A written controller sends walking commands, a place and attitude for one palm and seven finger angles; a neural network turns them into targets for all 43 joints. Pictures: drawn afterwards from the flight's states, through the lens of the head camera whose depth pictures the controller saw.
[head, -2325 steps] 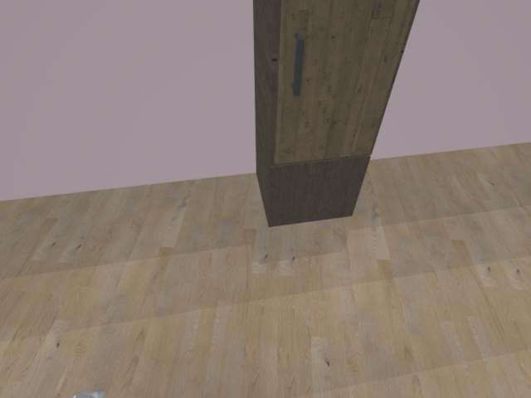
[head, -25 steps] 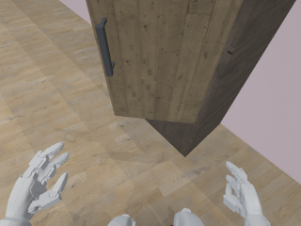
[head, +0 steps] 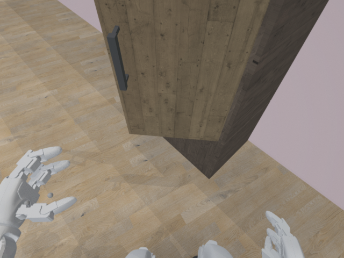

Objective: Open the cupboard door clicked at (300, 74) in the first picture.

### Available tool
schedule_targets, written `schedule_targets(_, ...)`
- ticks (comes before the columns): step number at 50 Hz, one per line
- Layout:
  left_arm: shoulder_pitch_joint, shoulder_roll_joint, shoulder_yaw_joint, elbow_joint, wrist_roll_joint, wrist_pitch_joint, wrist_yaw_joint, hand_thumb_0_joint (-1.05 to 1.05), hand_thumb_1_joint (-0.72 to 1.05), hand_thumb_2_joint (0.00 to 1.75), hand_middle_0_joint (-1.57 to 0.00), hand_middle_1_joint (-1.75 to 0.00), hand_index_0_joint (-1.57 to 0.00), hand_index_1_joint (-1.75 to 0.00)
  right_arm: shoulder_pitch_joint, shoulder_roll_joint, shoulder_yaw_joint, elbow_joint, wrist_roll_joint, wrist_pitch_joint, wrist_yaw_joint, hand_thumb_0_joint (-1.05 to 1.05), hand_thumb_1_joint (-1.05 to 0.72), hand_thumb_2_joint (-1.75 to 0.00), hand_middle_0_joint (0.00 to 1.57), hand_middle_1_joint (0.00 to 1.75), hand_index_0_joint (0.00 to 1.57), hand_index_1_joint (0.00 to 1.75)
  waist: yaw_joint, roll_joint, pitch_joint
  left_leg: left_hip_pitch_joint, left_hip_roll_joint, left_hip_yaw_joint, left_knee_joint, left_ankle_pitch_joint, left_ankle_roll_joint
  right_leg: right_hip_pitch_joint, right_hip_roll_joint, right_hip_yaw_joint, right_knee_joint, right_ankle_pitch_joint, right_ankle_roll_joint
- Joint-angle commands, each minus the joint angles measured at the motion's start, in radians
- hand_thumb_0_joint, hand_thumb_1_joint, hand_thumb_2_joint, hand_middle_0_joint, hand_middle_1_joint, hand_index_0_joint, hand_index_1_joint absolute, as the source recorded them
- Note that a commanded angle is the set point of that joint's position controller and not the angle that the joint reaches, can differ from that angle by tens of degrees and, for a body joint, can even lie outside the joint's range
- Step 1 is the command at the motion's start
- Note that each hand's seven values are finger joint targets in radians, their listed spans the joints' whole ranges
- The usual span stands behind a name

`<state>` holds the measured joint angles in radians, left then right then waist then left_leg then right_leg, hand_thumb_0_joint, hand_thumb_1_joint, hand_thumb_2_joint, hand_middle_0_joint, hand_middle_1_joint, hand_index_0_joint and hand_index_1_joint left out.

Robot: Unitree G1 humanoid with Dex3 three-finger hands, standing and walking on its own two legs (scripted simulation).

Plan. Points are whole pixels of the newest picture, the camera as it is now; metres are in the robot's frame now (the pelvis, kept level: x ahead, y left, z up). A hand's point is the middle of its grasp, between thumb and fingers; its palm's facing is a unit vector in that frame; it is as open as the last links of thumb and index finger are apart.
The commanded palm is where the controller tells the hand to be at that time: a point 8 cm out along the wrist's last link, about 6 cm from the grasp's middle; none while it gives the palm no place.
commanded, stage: raise the hand with hooked fingers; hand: left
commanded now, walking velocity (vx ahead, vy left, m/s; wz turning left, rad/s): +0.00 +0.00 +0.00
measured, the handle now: (120, 60) +0.58 +0.18 +0.11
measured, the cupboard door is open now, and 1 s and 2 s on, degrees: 41 41 41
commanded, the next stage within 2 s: move the hooked fingers beside the handle in 1.24 s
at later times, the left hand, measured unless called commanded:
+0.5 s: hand (32, 158) +0.28 +0.29 +0.10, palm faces +0.01 -1.00 -0.05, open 13.7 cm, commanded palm +0.25 +0.34 +0.11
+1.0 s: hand (36, 134) +0.32 +0.29 +0.13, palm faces +0.00 -1.00 -0.04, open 14.0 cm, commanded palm +0.29 +0.34 +0.13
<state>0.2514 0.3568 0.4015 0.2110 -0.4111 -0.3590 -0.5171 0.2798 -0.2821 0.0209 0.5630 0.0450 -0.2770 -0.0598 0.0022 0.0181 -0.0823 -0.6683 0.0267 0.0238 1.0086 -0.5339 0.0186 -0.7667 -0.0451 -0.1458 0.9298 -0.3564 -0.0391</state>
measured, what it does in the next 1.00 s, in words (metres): stands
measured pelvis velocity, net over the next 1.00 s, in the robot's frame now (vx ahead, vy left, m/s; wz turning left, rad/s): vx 0.02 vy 0.02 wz -0.01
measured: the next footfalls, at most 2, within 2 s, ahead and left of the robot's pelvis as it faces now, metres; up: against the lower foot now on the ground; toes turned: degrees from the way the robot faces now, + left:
none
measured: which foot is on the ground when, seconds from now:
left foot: down 0.00-1.00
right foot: down 0.00-1.00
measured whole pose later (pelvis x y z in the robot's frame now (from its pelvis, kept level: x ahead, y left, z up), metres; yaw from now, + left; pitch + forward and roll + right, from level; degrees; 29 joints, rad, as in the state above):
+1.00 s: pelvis +0.02 +0.02 +0.04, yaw -1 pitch +7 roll -1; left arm -0.09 0.43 0.44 0.41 -0.34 -0.17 -0.53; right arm 0.31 -0.29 0.05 0.56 0.04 -0.20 -0.08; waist 0.01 0.03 -0.06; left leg -0.41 0.00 0.05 0.73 -0.44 0.04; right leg -0.51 -0.04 -0.12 0.67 -0.27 -0.01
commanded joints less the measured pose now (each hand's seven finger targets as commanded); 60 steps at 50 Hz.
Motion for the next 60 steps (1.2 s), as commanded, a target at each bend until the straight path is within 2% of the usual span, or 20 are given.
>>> schedule_targets(1, -0.121, 0.227, 0.095, -0.215, -0.014, -0.054, 0.005, 0.00, -0.13, 0.46, -0.27, -0.96, -0.27, -0.96, -0.046, -0.138, -0.053, -0.156, 0.004, -0.070, -0.014, 0.00, -0.90, -0.90, 0.20, 0.30, 0.20, 0.30, 0.009, 0.043, -0.206, -0.009, -0.034, -0.048, -0.207, 0.257, 0.004, 0.327, 0.024, 0.149, -0.177, -0.012, 0.017)
schedule_targets(3, -0.123, 0.222, 0.093, -0.194, -0.008, -0.042, 0.019, 0.00, -0.17, 0.44, -0.28, -0.99, -0.28, -0.99, -0.047, -0.137, -0.050, -0.156, 0.005, -0.069, -0.016, 0.00, -0.90, -0.90, 0.20, 0.30, 0.20, 0.30, 0.008, 0.039, -0.173, -0.001, -0.034, -0.053, -0.230, 0.247, 0.001, 0.316, 0.027, 0.131, -0.184, -0.013, 0.018)
schedule_targets(5, -0.172, 0.253, 0.109, -0.190, -0.003, -0.029, 0.028, 0.00, -0.22, 0.42, -0.28, -1.02, -0.28, -1.02, -0.046, -0.144, -0.046, -0.154, 0.002, -0.065, -0.019, 0.00, -0.90, -0.90, 0.20, 0.30, 0.20, 0.30, 0.010, 0.062, -0.143, 0.012, -0.032, -0.060, -0.248, 0.238, -0.002, 0.309, 0.035, 0.118, -0.186, -0.018, 0.010)
schedule_targets(7, -0.181, 0.237, 0.097, -0.189, 0.002, -0.018, 0.030, 0.00, -0.27, 0.40, -0.28, -1.05, -0.28, -1.05, -0.044, -0.140, -0.045, -0.156, 0.005, -0.063, -0.022, 0.00, -0.90, -0.90, 0.20, 0.30, 0.20, 0.30, 0.011, 0.061, -0.169, 0.047, -0.031, -0.063, -0.270, 0.261, -0.004, 0.332, 0.034, 0.104, -0.187, 0.025, 0.012)
schedule_targets(9, -0.206, 0.229, 0.082, -0.203, 0.008, -0.004, 0.037, 0.00, -0.31, 0.38, -0.29, -1.08, -0.29, -1.08, -0.047, -0.139, -0.042, -0.154, 0.005, -0.064, -0.023, 0.00, -0.90, -0.90, 0.20, 0.30, 0.20, 0.30, 0.009, 0.102, -0.162, 0.076, -0.030, -0.067, -0.288, 0.270, -0.007, 0.324, 0.035, 0.093, -0.194, 0.046, 0.012)
schedule_targets(13, -0.242, 0.238, 0.083, -0.180, 0.018, 0.029, 0.034, 0.00, -0.41, 0.34, -0.29, -1.14, -0.29, -1.14, -0.037, -0.142, -0.039, -0.152, 0.003, -0.060, -0.025, 0.00, -0.90, -0.90, 0.20, 0.30, 0.20, 0.30, 0.012, 0.094, -0.172, 0.125, -0.026, -0.074, -0.310, 0.347, -0.017, 0.346, 0.041, 0.075, -0.195, 0.132, 0.009)
schedule_targets(14, -0.255, 0.243, 0.088, -0.168, 0.018, 0.037, 0.034, 0.00, -0.43, 0.33, -0.29, -1.15, -0.29, -1.15, -0.037, -0.142, -0.038, -0.149, 0.001, -0.059, -0.027, 0.00, -0.90, -0.90, 0.20, 0.30, 0.20, 0.30, 0.012, 0.057, -0.174, 0.123, -0.026, -0.078, -0.314, 0.356, -0.019, 0.360, 0.040, 0.072, -0.197, 0.143, 0.011)
schedule_targets(17, -0.317, 0.249, 0.082, -0.141, 0.021, 0.063, 0.021, 0.00, -0.50, 0.30, -0.30, -1.20, -0.30, -1.20, -0.036, -0.144, -0.033, -0.146, 0.002, -0.048, -0.028, 0.00, -0.90, -0.90, 0.20, 0.30, 0.20, 0.30, 0.009, 0.072, -0.160, 0.150, -0.025, -0.080, -0.329, 0.390, -0.027, 0.363, 0.047, 0.067, -0.205, 0.171, 0.007)
schedule_targets(24, -0.424, 0.279, 0.090, -0.122, 0.033, 0.094, 0.015, 0.00, -0.50, 0.30, -0.30, -1.20, -0.30, -1.20, -0.026, -0.145, -0.031, -0.134, 0.001, -0.036, -0.035, 0.00, -0.90, -0.90, 0.20, 0.30, 0.20, 0.30, 0.007, 0.071, -0.189, 0.224, -0.016, -0.093, -0.351, 0.496, -0.044, 0.385, 0.048, 0.062, -0.225, 0.235, 0.008)
schedule_targets(26, -0.458, 0.303, 0.104, -0.121, 0.034, 0.101, 0.009, 0.00, -0.50, 0.30, -0.30, -1.20, -0.30, -1.20, -0.020, -0.144, -0.028, -0.131, 0.000, -0.029, -0.034, 0.00, -0.90, -0.90, 0.20, 0.30, 0.20, 0.30, 0.013, 0.097, -0.208, 0.255, -0.016, -0.090, -0.355, 0.560, -0.051, 0.405, 0.051, 0.064, -0.228, 0.270, 0.005)
schedule_targets(30, -0.497, 0.326, 0.121, -0.066, 0.034, 0.121, 0.002, 0.00, -0.50, 0.30, -0.30, -1.20, -0.30, -1.20, -0.020, -0.147, -0.025, -0.127, 0.000, -0.018, -0.035, 0.00, -0.90, -0.90, 0.20, 0.30, 0.20, 0.30, 0.018, 0.086, -0.181, 0.254, -0.015, -0.091, -0.370, 0.560, -0.054, 0.414, 0.052, 0.063, -0.247, 0.273, 0.001)
schedule_targets(32, -0.531, 0.337, 0.122, -0.063, 0.039, 0.130, -0.001, 0.00, -0.50, 0.30, -0.30, -1.20, -0.30, -1.20, -0.018, -0.145, -0.026, -0.126, 0.002, -0.011, -0.037, 0.00, -0.90, -0.90, 0.20, 0.30, 0.20, 0.30, 0.014, 0.105, -0.213, 0.282, -0.014, -0.088, -0.378, 0.588, -0.054, 0.427, 0.048, 0.065, -0.256, 0.291, 0.005)
schedule_targets(34, -0.551, 0.328, 0.117, -0.030, 0.035, 0.139, -0.004, 0.00, -0.50, 0.30, -0.30, -1.20, -0.30, -1.20, -0.021, -0.146, -0.026, -0.123, 0.004, -0.006, -0.039, 0.00, -0.90, -0.90, 0.20, 0.30, 0.20, 0.30, 0.008, 0.083, -0.183, 0.271, -0.014, -0.086, -0.389, 0.547, -0.052, 0.420, 0.047, 0.064, -0.270, 0.271, 0.007)
schedule_targets(37, -0.598, 0.351, 0.126, 0.003, 0.036, 0.149, -0.016, 0.00, -0.50, 0.30, -0.30, -1.20, -0.30, -1.20, -0.018, -0.149, -0.026, -0.124, 0.006, 0.004, -0.042, 0.00, -0.90, -0.90, 0.20, 0.30, 0.20, 0.30, 0.009, 0.067, -0.193, 0.269, -0.018, -0.078, -0.399, 0.529, -0.044, 0.448, 0.047, 0.071, -0.284, 0.277, 0.005)
schedule_targets(39, -0.564, 0.322, 0.108, 0.037, 0.037, 0.157, -0.023, 0.00, -0.50, 0.30, -0.30, -1.20, -0.30, -1.20, -0.017, -0.149, -0.027, -0.126, 0.006, 0.007, -0.040, 0.00, -0.90, -0.90, 0.20, 0.30, 0.20, 0.30, 0.008, 0.066, -0.181, 0.262, -0.021, -0.071, -0.400, 0.520, -0.039, 0.444, 0.043, 0.071, -0.290, 0.281, 0.006)
schedule_targets(42, -0.536, 0.328, 0.114, 0.042, 0.038, 0.158, -0.029, 0.00, -0.50, 0.30, -0.30, -1.20, -0.30, -1.20, -0.014, -0.150, -0.029, -0.136, 0.006, 0.015, -0.031, 0.00, -0.90, -0.90, 0.20, 0.30, 0.20, 0.30, 0.018, 0.044, -0.196, 0.254, -0.022, -0.068, -0.401, 0.547, -0.037, 0.468, 0.045, 0.073, -0.287, 0.307, 0.004)
schedule_targets(47, -0.562, 0.358, 0.142, -0.022, 0.037, 0.125, -0.006, 0.00, -0.50, 0.30, -0.30, -1.20, -0.30, -1.20, -0.012, -0.145, -0.030, -0.139, 0.002, 0.018, -0.029, 0.00, -0.90, -0.90, 0.20, 0.30, 0.20, 0.30, 0.020, 0.079, -0.221, 0.269, -0.024, -0.059, -0.401, 0.553, -0.033, 0.489, 0.046, 0.083, -0.289, 0.325, 0.003)
schedule_targets(56, -0.584, 0.352, 0.132, 0.009, 0.040, 0.116, -0.004, 0.00, -0.50, 0.30, -0.30, -1.20, -0.30, -1.20, -0.023, -0.141, -0.026, -0.129, 0.005, 0.019, -0.042, 0.00, -0.90, -0.90, 0.20, 0.30, 0.20, 0.30, 0.007, 0.052, -0.191, 0.238, -0.032, -0.047, -0.411, 0.439, -0.012, 0.506, 0.043, 0.098, -0.311, 0.287, 0.006)
schedule_targets(58, -0.583, 0.343, 0.124, -0.001, 0.041, 0.112, -0.006, 0.00, -0.50, 0.30, -0.30, -1.20, -0.30, -1.20, -0.028, -0.139, -0.025, -0.128, 0.007, 0.015, -0.043, 0.00, -0.90, -0.90, 0.20, 0.30, 0.20, 0.30, 0.008, 0.076, -0.198, 0.238, -0.033, -0.046, -0.412, 0.436, -0.012, 0.510, 0.039, 0.099, -0.312, 0.286, 0.006)
schedule_targets(60, -0.580, 0.356, 0.136, 0.002, 0.038, 0.110, -0.004, 0.00, -0.50, 0.30, -0.30, -1.20, -0.30, -1.20, -0.025, -0.140, -0.025, -0.127, 0.004, 0.014, -0.044, 0.00, -0.90, -0.90, 0.20, 0.30, 0.20, 0.30, 0.011, 0.047, -0.207, 0.241, -0.033, -0.044, -0.405, 0.450, -0.011, 0.525, 0.042, 0.101, -0.309, 0.305, 0.006)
